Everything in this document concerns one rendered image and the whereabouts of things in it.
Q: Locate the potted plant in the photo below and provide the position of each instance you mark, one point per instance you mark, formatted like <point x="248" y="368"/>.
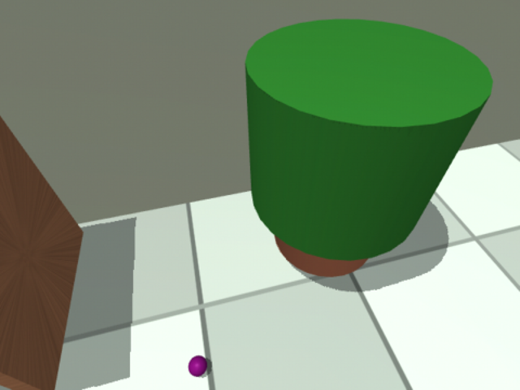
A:
<point x="353" y="123"/>

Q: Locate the ball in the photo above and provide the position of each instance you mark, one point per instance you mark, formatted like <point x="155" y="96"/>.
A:
<point x="197" y="366"/>

